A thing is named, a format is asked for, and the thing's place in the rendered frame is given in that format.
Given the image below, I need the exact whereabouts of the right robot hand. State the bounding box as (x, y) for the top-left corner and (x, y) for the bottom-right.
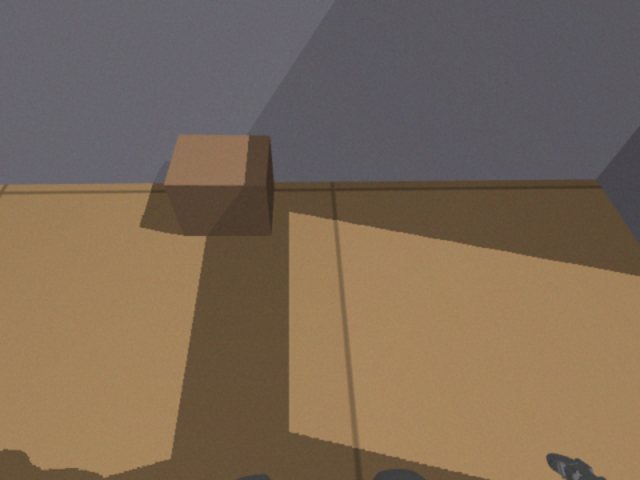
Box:
(546, 453), (606, 480)

